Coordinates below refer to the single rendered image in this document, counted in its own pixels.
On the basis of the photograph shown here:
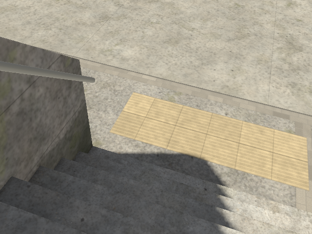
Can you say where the stairs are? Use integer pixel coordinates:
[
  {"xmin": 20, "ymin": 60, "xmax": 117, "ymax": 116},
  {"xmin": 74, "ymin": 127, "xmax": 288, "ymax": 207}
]
[{"xmin": 0, "ymin": 146, "xmax": 312, "ymax": 234}]

